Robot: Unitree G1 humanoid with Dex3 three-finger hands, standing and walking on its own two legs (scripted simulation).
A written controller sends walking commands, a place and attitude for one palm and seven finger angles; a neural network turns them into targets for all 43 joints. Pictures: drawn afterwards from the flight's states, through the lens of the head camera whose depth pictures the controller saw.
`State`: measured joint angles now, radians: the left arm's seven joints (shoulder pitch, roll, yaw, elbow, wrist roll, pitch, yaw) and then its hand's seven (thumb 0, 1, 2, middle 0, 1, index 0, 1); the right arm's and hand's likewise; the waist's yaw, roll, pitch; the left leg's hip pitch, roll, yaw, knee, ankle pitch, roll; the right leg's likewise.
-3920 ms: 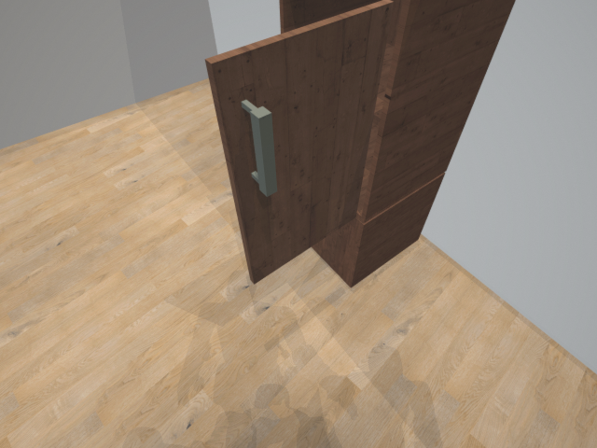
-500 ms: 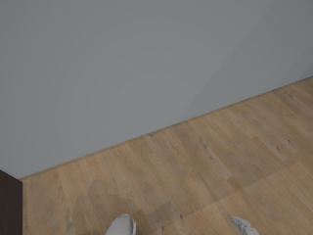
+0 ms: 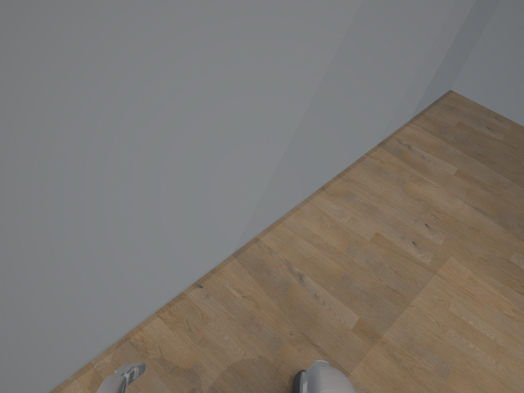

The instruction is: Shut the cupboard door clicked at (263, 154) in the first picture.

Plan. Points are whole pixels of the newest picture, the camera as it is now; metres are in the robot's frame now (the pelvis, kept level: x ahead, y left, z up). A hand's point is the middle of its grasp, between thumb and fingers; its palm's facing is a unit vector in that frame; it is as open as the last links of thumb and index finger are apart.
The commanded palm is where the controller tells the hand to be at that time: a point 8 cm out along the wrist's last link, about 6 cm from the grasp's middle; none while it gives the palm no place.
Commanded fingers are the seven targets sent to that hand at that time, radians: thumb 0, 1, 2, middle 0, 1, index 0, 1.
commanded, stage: turn to face it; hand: left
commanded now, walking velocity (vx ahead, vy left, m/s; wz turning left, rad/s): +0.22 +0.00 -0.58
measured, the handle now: out of the picture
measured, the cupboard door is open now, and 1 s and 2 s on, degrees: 91 91 91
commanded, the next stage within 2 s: none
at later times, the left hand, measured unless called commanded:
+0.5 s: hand (182, 320) +0.27 +0.17 -0.19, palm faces +0.12 -0.98 -0.17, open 7.2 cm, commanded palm none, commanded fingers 0.00 0.90 0.90 -0.20 -0.30 -0.20 -0.30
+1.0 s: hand (194, 326) +0.25 +0.13 -0.15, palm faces +0.40 -0.87 -0.28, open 7.4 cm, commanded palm none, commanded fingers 0.00 0.90 0.90 -0.20 -0.30 -0.20 -0.30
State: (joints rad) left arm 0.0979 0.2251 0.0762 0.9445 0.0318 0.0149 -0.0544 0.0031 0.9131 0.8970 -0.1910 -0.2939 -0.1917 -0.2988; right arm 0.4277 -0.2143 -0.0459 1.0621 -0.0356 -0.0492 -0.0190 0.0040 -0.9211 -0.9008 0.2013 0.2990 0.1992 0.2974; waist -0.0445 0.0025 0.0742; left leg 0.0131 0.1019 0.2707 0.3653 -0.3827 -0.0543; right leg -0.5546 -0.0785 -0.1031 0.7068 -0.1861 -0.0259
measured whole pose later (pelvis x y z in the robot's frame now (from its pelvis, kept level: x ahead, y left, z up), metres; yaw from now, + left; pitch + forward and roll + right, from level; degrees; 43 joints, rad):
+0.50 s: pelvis +0.20 -0.02 -0.01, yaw +6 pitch +0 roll -1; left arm 0.18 0.19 0.04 0.99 0.00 -0.01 0.02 -0.01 0.93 0.90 -0.20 -0.30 -0.20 -0.30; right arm 0.23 -0.18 -0.03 1.00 -0.03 0.00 0.00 0.01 -0.93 -0.90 0.20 0.30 0.20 0.30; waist -0.03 -0.03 0.04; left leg -0.41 0.03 0.12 0.66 -0.24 0.05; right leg -0.20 -0.06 -0.21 0.75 -0.51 0.01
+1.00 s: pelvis +0.26 -0.08 +0.00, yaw +25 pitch +2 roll +2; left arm 0.21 0.20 0.04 0.91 0.03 0.02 0.02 0.00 0.91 0.90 -0.20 -0.29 -0.20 -0.30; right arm 0.17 -0.27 -0.10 0.94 -0.01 0.08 0.02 0.01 -0.91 -0.90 0.20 0.30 0.20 0.30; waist -0.02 0.01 0.07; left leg -0.52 0.01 0.03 1.06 -0.46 -0.06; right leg -0.24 -0.12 -0.10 0.54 -0.32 0.03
